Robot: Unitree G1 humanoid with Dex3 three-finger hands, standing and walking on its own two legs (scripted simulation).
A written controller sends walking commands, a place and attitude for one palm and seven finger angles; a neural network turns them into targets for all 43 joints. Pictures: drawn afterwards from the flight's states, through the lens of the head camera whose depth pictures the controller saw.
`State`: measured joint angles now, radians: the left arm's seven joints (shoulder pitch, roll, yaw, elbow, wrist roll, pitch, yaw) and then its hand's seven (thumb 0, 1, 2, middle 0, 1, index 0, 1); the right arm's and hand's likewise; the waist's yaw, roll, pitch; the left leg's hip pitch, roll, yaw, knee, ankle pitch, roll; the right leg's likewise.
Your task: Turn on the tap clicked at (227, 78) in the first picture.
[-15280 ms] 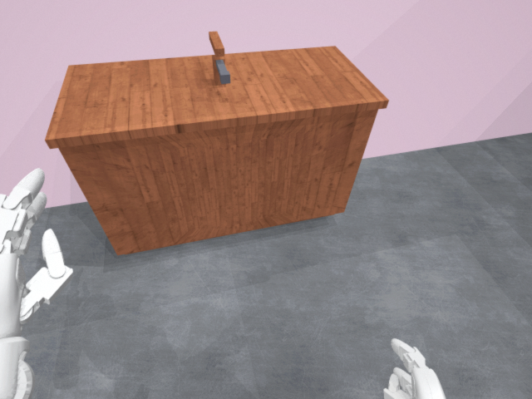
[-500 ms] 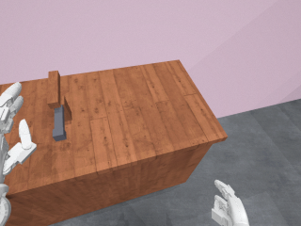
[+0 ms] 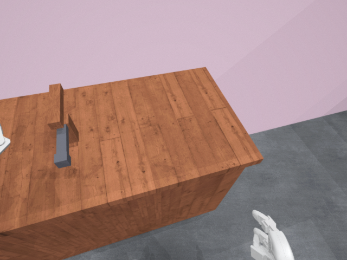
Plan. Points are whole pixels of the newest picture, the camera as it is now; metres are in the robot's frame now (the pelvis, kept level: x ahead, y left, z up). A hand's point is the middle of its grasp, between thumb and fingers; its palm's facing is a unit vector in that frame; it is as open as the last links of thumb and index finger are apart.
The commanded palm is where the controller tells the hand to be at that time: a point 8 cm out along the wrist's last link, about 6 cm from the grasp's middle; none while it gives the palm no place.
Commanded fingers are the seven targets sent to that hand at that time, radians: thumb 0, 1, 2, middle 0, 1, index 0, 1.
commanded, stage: come to a stop and stand still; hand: left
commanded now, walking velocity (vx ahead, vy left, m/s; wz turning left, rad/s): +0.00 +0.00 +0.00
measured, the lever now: (62, 159) +0.31 +0.30 +0.01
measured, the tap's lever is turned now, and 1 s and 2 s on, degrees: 0 0 0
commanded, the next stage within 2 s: look again from close up in 0.72 s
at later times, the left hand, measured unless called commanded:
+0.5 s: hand out of the picture +0.20 +0.30 +0.16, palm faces +0.41 -0.83 -0.39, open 7.4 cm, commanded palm +0.14 +0.32 +0.18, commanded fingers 0.00 0.90 0.90 -0.20 -0.30 -0.20 -0.30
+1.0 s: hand (3, 191) +0.19 +0.28 +0.15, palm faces +0.34 -0.86 -0.37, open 7.4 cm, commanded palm +0.13 +0.32 +0.18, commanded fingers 0.00 0.90 0.90 -0.20 -0.30 -0.20 -0.30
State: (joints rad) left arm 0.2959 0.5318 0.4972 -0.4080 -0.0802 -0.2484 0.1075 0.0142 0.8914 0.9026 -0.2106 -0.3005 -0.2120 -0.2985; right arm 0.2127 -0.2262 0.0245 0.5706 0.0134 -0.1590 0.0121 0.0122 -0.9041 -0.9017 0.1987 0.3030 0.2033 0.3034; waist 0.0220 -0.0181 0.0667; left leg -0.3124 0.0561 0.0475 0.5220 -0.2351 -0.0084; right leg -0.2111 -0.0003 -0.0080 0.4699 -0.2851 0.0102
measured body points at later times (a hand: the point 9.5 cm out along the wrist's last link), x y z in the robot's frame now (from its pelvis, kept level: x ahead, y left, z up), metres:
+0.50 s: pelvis -0.02 +0.04 +0.00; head +0.02 +0.08 +0.45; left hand +0.17 +0.34 +0.18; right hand +0.19 -0.16 -0.06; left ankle +0.02 +0.12 -0.74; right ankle -0.03 -0.13 -0.74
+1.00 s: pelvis -0.03 +0.03 +0.00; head -0.01 +0.06 +0.45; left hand +0.16 +0.32 +0.17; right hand +0.14 -0.20 -0.06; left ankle +0.02 +0.12 -0.74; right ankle -0.03 -0.13 -0.74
